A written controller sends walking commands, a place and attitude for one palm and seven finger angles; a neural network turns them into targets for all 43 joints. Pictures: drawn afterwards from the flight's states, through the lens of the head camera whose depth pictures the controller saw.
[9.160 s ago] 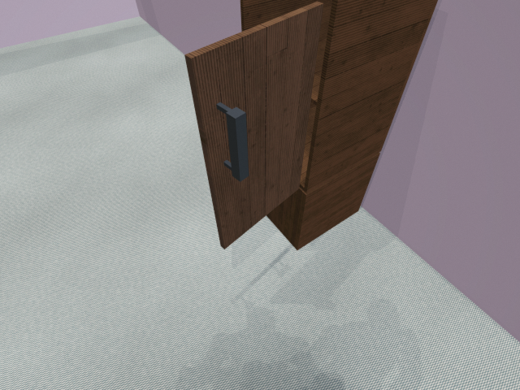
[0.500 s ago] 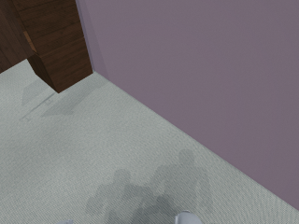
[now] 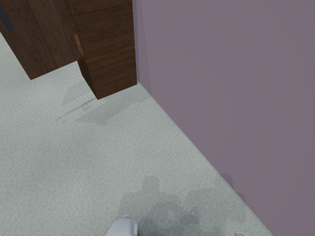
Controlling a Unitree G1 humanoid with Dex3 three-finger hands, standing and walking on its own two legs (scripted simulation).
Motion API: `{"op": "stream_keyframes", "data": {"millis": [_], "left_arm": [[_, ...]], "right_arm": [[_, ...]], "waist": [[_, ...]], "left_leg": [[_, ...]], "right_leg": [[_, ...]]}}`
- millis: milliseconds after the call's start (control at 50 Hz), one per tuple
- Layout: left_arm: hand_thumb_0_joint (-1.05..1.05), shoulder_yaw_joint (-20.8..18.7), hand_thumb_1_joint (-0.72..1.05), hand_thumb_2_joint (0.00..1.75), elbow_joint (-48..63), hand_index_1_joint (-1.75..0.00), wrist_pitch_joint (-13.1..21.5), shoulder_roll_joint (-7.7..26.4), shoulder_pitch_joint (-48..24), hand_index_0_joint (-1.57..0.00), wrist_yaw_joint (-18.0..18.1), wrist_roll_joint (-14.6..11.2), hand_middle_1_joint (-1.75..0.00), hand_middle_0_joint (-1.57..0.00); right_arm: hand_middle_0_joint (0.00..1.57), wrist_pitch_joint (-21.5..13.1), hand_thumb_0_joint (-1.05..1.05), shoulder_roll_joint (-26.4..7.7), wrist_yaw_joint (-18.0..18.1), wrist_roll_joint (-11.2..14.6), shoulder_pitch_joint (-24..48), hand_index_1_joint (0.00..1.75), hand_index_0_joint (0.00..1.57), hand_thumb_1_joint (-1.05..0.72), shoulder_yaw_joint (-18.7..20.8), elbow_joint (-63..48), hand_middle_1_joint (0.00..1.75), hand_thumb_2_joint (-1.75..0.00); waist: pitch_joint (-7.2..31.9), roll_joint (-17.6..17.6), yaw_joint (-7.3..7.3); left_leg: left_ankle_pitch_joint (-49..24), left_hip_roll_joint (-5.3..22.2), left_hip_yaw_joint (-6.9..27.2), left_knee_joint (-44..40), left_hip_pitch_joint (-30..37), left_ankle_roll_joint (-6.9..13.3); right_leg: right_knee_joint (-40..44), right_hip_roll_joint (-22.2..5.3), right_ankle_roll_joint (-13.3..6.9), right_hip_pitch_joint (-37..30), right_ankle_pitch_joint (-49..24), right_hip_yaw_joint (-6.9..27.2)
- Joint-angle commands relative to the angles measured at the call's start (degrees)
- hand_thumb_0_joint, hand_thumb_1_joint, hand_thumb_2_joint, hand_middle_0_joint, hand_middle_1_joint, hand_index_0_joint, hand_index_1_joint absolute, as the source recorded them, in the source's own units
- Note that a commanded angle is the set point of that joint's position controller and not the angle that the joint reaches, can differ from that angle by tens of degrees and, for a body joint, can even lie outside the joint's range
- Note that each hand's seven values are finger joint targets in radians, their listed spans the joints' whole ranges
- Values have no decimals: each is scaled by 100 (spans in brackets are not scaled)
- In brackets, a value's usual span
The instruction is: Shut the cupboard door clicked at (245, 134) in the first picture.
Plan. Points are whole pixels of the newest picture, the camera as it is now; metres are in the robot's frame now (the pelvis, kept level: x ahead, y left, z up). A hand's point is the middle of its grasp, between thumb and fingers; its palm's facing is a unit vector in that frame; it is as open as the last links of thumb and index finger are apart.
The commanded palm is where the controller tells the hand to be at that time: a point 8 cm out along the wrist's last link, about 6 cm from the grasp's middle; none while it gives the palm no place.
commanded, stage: walk to a spot facing it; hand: left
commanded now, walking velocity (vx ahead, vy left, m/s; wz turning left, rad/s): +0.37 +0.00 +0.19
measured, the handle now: (0, 10) +0.95 +0.82 +0.06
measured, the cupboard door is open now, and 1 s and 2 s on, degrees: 100 100 100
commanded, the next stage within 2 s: turn to face it in 1.04 s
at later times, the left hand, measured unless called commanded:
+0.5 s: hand (99, 170) +0.32 +0.22 -0.16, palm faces +0.01 -0.99 -0.16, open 7.3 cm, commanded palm none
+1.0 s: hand (111, 151) +0.41 +0.21 -0.18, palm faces +0.18 -0.96 -0.20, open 7.1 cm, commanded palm none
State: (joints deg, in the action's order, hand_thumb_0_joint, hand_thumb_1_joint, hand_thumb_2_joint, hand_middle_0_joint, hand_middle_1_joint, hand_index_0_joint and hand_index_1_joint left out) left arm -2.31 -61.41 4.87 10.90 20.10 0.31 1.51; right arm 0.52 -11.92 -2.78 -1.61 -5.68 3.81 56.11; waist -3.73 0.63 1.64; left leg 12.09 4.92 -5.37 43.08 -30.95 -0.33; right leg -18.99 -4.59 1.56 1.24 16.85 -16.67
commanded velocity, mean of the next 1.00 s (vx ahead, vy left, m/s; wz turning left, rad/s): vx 0.37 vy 0.00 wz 0.14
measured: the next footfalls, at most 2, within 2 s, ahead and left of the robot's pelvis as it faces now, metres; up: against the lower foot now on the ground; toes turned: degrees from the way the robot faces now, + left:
left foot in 0.10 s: +0.19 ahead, +0.12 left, +0.00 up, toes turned +8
right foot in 0.64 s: +0.40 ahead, -0.10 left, +0.00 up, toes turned -4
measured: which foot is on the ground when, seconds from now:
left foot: up 0.00-0.08, down 0.10-0.64, up 0.66-1.00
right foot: down 0.00-0.10, up 0.12-0.62, down 0.64-1.00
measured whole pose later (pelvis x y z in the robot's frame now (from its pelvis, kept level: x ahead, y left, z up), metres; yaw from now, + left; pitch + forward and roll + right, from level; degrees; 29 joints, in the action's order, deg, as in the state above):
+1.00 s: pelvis +0.44 +0.02 +0.00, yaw +8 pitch +0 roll -1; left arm -2.4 -63.1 5.3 11.8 18.0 0.6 1.1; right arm -0.4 -10.8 -2.1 -1.5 -7.9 3.9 58.2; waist -2.5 0.5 0.3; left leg 9.8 5.2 -5.0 42.7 -32.5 -0.4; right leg -18.4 -1.2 0.1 -1.2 18.9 -12.0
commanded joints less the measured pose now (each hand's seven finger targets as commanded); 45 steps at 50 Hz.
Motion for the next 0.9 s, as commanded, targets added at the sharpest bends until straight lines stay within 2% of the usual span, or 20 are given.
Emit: {"op": "stream_keyframes", "data": {"millis": [0, 40, 60, 80, 100, 120, 160, 200, 320, 520, 560, 580, 600, 620, 640, 660, 680, 740, 800, 880], "left_arm": [[0, -139, 90, 90, 55, -30, 29, 835, 333, -20, -7, -10, -30, -20], [0, -141, 90, 90, 78, -30, -11, 862, 163, -20, -36, -55, -30, -20], [0, -114, 90, 90, 223, -30, -31, 616, 225, -20, -82, -73, -30, -20], [0, -51, 90, 90, 516, -30, -38, 443, 99, -20, -136, -78, -30, -20], [0, -77, 90, 90, 676, -30, -35, 560, -311, -20, -95, -55, -30, -20], [0, -74, 90, 90, 651, -30, -80, 539, -572, -20, -75, -64, -30, -20], [0, -113, 90, 90, 421, -30, -183, 383, -321, -20, -131, 6, -30, -20], [0, -106, 90, 90, 279, -30, -296, 241, -63, -20, -167, 32, -30, -20], [0, -176, 90, 90, 550, -30, -362, 254, -741, -20, -215, 19, -30, -20], [0, -45, 90, 90, 1105, -30, -291, 321, -2303, -20, -265, -9, -30, -20], [0, -78, 90, 90, 1036, -30, -251, 385, -1947, -20, -263, -13, -30, -20], [0, -132, 90, 90, 817, -30, -204, 530, -1221, -20, -244, -11, -30, -20], [0, -251, 90, 90, 502, -30, -132, 859, -175, -20, -193, 20, -30, -20], [0, -409, 90, 90, 235, -30, -113, 1428, 766, -20, -96, 24, -30, -20], [0, -385, 90, 90, 249, -30, -159, 1603, 834, -20, -85, -93, -30, -20], [0, -317, 90, 90, 349, -30, -140, 1241, 363, -20, -37, -98, -30, -20], [0, -232, 90, 90, 438, -30, -121, 939, -87, -20, -20, -110, -30, -20], [0, -130, 90, 90, 462, -30, -11, 465, -465, -20, -8, -74, -30, -20], [0, -135, 90, 90, 295, -30, 92, 346, -275, -20, -13, -62, -30, -20], [0, -114, 90, 90, 100, -30, 126, 503, -28, -20, -3, -62, -30, -20]], "right_arm": [[20, -216, 0, -94, -42, 17, 351, 30, 20, -90, -62, -509, 30, -90], [20, -276, 0, -416, 44, -36, -793, 30, 20, -90, 15, -179, 30, -90], [20, -307, 0, -1042, 139, -82, -1758, 30, 20, -90, 171, 42, 30, -90], [20, -305, 0, -1534, 260, -43, -2406, 30, 20, -90, 283, 152, 30, -90], [20, -274, 0, -1619, 320, 10, -2260, 30, 20, -90, 303, 187, 30, -90], [20, -293, 0, -1375, 365, 31, -1771, 30, 20, -90, 249, 4, 30, -90], [20, -379, 0, -780, 375, 34, -1061, 30, 20, -90, 66, -131, 30, -90], [20, -455, 0, -550, 378, 47, -984, 30, 20, -90, -18, -61, 30, -90], [20, -540, 0, -421, 387, 64, -1427, 30, 20, -90, 6, 131, 30, -90], [20, -518, 0, -503, 400, -45, -2396, 30, 20, -90, -80, 611, 30, -90], [20, -493, 0, -565, 416, -39, -2358, 30, 20, -90, -85, 681, 30, -90], [20, -489, 0, -578, 411, -5, -2288, 30, 20, -90, -90, 700, 30, -90], [20, -522, 0, -499, 381, 79, -2145, 30, 20, -90, -92, 639, 30, -90], [20, -536, 0, -208, 357, 159, -2254, 30, 20, -90, -117, 450, 30, -90], [20, -514, 0, -365, 344, 152, -1884, 30, 20, -90, -89, 318, 30, -90], [20, -483, 0, -328, 330, 102, -1376, 30, 20, -90, -22, 264, 30, -90], [20, -415, 0, -217, 323, 77, -1265, 30, 20, -90, -18, 228, 30, -90], [20, -235, 0, 75, 250, 14, -1560, 30, 20, -90, -42, 398, 30, -90], [20, -168, 0, 224, 160, -5, -1283, 30, 20, -90, -24, 299, 30, -90], [20, -195, 0, 217, 40, 19, -462, 30, 20, -90, -27, -46, 30, -90]], "waist": [[-117, 673, -60], [371, 238, -636], [1049, -899, -1027], [1380, -1736, -1157], [1217, -868, -1087], [880, -530, -838], [278, -780, -414], [154, -845, -206], [-18, -465, -175], [-178, -614, -552], [0, -489, -326], [344, -232, 22], [953, 72, 460], [1611, 1349, 670], [1397, 921, 677], [763, 712, 520], [338, 626, 212], [223, 662, -219], [58, 517, -262], [-79, 482, -113]], "left_leg": [[220, -190, -220, -721, 485, 220], [150, -480, -394, -1337, 2553, 392], [805, 567, 1182, -1764, 4055, 763], [704, 1810, 3332, -2596, 4830, 1307], [797, 2107, 3500, -2737, 4373, 1484], [750, 1934, 3233, -2814, 3646, 1366], [887, 1478, 2144, -3191, 2302, 1003], [502, 1109, 1458, -3356, 1911, 868], [113, 967, 1127, -3719, 2216, 979], [-2027, 1059, 712, -3002, 3080, 948], [-2672, 957, 590, -2408, 2942, 845], [-3004, 720, 464, -1555, 2622, 682], [-2595, 417, 249, -234, 1469, 458], [882, -451, -213, 1673, -218, 133], [2243, -370, 261, 2853, -690, 133], [1644, -56, 588, 3126, -849, 165], [1146, 170, 687, 2983, -858, 119], [537, 305, 499, 2108, -260, -44], [12, 252, 289, 1383, -301, -134], [-341, 141, 114, 296, -378, -76]], "right_leg": [[408, -1673, -707, -28, -2079, 807], [-1202, -1264, -447, 872, -2550, 267], [-2928, -751, -143, 2128, -1230, 98], [-4664, -1, 50, 3533, 1429, 436], [-5420, -118, -102, 3898, 1457, 1197], [-5781, -321, -79, 4091, 925, 1442], [-5410, -591, -20, 3611, 216, 1609], [-4865, -528, 6, 3239, -111, 1545], [-3811, -453, 72, 3588, -1002, 1549], [-1816, -33, -194, 2942, -620, 1142], [-1293, 200, -313, 1969, -592, 990], [-1003, 321, -408, 814, -799, 950], [-991, -226, -677, -1073, -1011, 1678], [-522, -1969, -1269, -2614, -1549, 3722], [23, -2427, -1604, -2017, -1452, 4267], [228, -2125, -1395, -985, -1210, 3948], [374, -1923, -1218, -301, -1278, 3302], [680, -1378, -936, 627, -1659, 1904], [921, -1245, -962, 724, -1666, 1550], [874, -1273, -927, 360, -2023, 1259]]}}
